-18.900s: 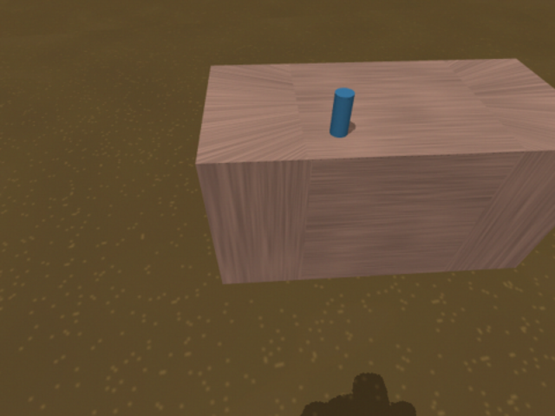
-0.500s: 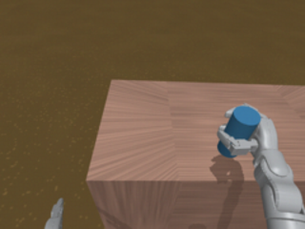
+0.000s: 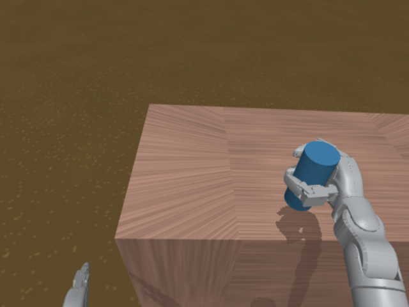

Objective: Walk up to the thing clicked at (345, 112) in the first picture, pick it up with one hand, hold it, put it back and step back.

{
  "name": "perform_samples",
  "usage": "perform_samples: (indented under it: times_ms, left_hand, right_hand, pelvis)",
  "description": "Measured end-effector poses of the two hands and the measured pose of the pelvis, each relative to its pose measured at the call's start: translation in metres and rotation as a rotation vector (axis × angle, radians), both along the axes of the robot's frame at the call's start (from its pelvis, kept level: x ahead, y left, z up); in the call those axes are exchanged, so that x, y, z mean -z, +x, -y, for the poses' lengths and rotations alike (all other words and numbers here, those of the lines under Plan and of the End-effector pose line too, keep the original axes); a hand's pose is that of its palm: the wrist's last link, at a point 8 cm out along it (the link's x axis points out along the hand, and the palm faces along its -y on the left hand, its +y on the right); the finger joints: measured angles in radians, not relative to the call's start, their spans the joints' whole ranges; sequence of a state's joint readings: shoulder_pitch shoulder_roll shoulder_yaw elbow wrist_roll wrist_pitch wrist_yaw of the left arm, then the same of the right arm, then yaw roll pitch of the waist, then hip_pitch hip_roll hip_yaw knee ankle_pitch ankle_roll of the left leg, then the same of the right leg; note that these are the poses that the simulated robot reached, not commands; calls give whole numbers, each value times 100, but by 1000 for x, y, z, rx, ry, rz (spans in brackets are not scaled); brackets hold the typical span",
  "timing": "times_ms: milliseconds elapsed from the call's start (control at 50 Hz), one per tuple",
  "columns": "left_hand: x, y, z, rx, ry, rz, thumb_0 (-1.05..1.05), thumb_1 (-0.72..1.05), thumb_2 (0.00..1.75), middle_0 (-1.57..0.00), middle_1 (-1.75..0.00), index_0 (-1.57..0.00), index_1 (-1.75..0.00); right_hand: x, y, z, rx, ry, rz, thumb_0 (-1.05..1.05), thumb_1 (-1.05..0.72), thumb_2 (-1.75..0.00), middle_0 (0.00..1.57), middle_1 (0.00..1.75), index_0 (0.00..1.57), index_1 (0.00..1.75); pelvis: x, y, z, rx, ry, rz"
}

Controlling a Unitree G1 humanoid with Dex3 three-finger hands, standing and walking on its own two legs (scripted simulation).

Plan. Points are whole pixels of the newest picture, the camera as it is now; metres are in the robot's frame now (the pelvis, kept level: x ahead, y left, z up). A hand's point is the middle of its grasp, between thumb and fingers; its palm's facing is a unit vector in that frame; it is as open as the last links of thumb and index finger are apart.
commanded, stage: crouch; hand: right
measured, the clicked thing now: (309, 178) +0.33 -0.17 +0.15
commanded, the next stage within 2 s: lower in 0.90 s
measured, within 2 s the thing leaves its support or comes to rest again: rests again in 1.80 s
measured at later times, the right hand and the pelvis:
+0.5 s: hand (287, 175) +0.40 -0.17 +0.07, palm faces +0.07 +1.00 +0.00, open 7.8 cm; pelvis -0.01 +0.00 -0.01, yaw +2 degrees
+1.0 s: hand (283, 174) +0.44 -0.18 +0.04, palm faces +0.06 +1.00 +0.02, open 7.8 cm; pelvis -0.01 +0.00 -0.03, yaw +2 degrees
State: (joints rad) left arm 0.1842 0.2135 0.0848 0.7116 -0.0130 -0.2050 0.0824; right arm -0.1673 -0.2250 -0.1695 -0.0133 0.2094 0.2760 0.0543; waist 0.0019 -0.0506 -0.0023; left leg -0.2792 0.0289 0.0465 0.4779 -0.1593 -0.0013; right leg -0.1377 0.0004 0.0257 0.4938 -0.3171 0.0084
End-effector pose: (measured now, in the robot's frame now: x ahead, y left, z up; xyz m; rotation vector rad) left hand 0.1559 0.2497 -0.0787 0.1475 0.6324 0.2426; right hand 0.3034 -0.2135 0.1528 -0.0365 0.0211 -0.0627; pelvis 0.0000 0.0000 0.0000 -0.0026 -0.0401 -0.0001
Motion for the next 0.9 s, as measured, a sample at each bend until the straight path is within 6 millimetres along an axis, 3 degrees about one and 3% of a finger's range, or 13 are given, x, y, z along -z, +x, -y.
perform_samples:
  times_ms: [120,320,460,740,900]
  left_hand:
    - [-11,7,2,4,10,57,-1,-53,5,-6,-4,-5,-5]
    - [-6,-24,-13,-41,59,-12,-1,-53,5,-6,-4,-5,-5]
    - [-3,-25,-12,-48,68,-38,-1,-54,6,-6,-4,-5,-5]
    - [-2,-33,-12,-50,85,-48,-1,-55,6,-7,-4,-6,-5]
    - [-7,-33,-11,-41,101,-20,-1,-54,6,-7,-4,-6,-5]
  right_hand:
    - [18,17,4,36,50,-29,-2,17,-116,80,114,84,117]
    - [57,50,14,41,28,-70,-2,16,-116,80,114,84,117]
    - [78,71,8,13,48,-82,-2,16,-116,79,114,84,117]
    - [88,96,20,17,32,-44,-2,16,-116,79,115,84,117]
    - [111,104,16,-8,64,-88,-2,15,-116,79,114,84,117]
  pelvis:
    - [1,-1,-2,1,-1,-13]
    - [5,-7,-2,-15,-6,-62]
    - [8,-10,0,-26,-5,-105]
    - [17,-12,3,-28,-3,-171]
    - [23,-12,4,-28,-1,-209]
